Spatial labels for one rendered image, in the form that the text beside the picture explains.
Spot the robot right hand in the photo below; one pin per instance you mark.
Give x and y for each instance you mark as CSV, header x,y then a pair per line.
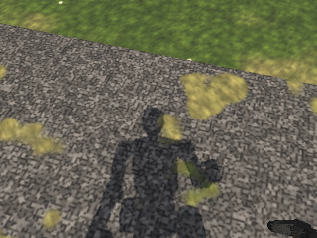
x,y
294,228

